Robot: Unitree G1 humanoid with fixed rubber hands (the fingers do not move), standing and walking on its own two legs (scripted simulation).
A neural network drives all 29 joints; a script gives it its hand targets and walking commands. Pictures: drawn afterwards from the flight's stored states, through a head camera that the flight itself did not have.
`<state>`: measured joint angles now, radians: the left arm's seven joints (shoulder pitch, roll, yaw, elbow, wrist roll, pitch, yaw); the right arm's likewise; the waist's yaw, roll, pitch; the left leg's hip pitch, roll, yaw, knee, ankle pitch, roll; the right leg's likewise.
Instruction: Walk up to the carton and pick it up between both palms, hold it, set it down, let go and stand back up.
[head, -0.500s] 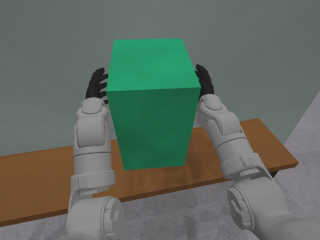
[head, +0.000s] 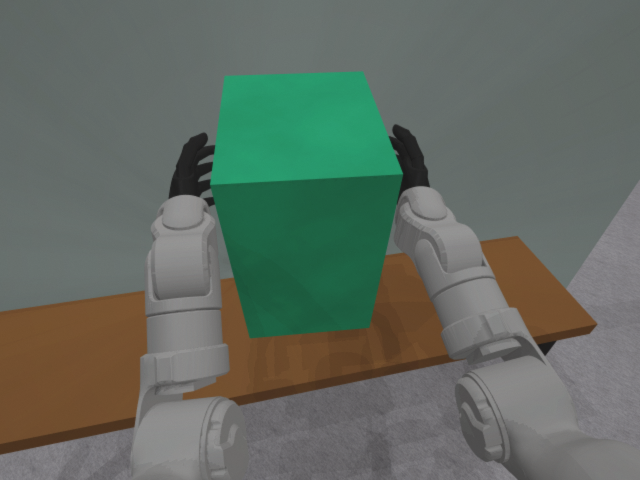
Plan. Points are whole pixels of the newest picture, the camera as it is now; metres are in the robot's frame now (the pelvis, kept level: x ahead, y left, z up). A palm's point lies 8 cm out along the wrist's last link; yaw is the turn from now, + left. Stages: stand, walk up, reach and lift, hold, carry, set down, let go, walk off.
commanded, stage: hold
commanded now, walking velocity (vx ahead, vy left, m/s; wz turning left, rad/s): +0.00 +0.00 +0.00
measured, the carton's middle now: (303, 212) +0.39 +0.01 +0.17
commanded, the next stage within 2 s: none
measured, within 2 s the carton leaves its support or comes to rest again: neither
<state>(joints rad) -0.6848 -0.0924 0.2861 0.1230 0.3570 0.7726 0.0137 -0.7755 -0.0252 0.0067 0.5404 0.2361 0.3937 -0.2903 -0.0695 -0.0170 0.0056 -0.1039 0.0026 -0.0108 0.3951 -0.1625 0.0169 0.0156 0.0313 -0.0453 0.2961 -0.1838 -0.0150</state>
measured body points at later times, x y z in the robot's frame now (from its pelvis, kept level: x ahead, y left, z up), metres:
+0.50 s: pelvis +0.00 +0.00 +0.00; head -0.04 +0.01 +0.45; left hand +0.38 +0.14 +0.22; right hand +0.39 -0.12 +0.21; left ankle +0.04 +0.10 -0.75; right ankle +0.00 -0.11 -0.75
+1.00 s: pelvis +0.00 +0.00 +0.00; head -0.05 +0.01 +0.45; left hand +0.38 +0.14 +0.21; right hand +0.38 -0.13 +0.21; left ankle +0.04 +0.10 -0.75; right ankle +0.00 -0.11 -0.75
